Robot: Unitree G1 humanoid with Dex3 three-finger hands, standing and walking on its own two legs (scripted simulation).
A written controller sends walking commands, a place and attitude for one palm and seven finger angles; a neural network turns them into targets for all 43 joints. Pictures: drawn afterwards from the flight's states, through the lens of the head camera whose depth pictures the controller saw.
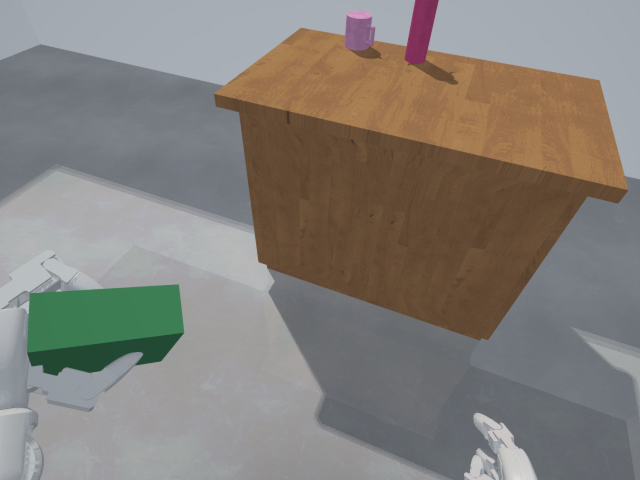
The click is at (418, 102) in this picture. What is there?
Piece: table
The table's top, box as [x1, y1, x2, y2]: [214, 28, 627, 203]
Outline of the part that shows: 214,93 216,106 617,203 627,191 627,186 599,80 427,50 426,58 423,63 412,64 405,61 403,58 406,46 374,41 373,45 369,46 365,50 350,50 343,45 344,35 300,28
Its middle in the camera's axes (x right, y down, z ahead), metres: +0.27 -0.40 +1.06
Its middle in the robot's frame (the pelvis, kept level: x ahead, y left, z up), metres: +1.08 -0.21 +0.00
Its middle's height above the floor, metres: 0.77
